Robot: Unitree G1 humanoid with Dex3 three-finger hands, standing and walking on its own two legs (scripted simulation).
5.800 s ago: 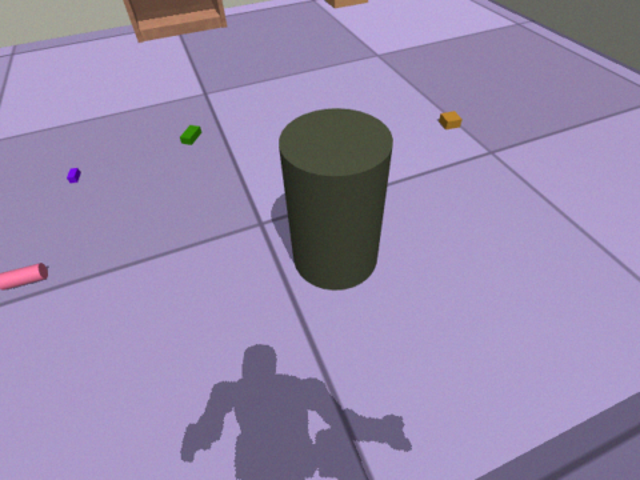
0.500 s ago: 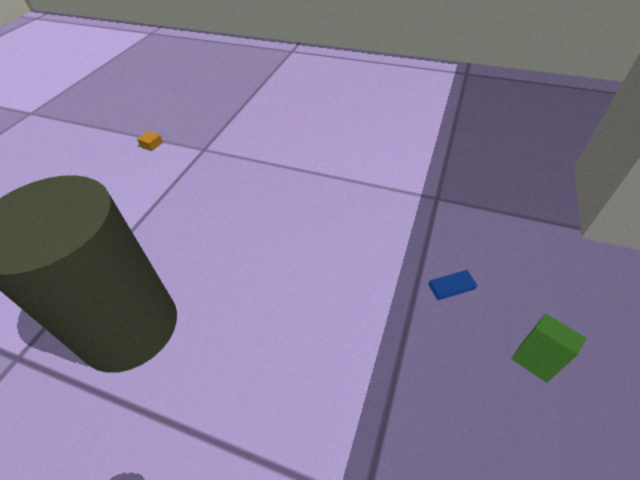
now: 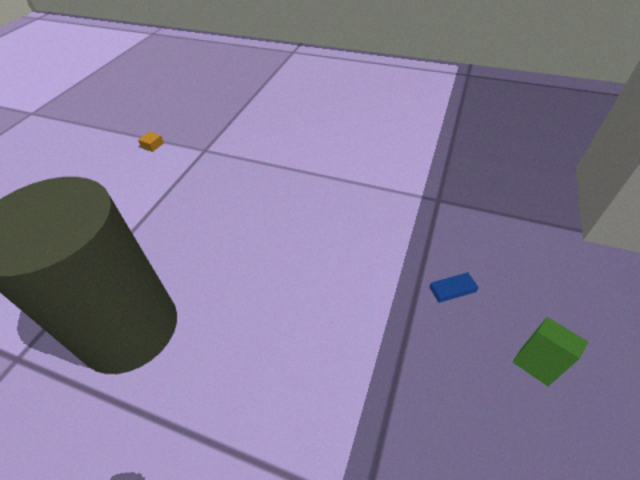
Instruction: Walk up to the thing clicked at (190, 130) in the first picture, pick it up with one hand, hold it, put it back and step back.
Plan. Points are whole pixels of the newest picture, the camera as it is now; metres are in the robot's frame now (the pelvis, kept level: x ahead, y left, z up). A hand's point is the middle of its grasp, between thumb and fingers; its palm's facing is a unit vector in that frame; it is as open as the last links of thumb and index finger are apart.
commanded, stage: stand
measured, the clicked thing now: out of the picture +0.80 +1.87 -0.76
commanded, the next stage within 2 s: walk up in 0.24 s
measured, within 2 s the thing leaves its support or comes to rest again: neither
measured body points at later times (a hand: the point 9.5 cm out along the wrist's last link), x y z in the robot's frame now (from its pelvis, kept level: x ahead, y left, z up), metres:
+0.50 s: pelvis +0.05 -0.04 -0.02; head +0.05 -0.05 +0.43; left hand +0.13 +0.30 -0.12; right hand +0.06 -0.37 -0.15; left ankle +0.00 +0.13 -0.74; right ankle +0.09 -0.16 -0.75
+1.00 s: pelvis +0.25 -0.01 -0.03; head +0.28 +0.02 +0.42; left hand +0.28 +0.31 -0.16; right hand +0.35 -0.32 -0.12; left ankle +0.34 +0.10 -0.75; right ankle +0.11 -0.15 -0.70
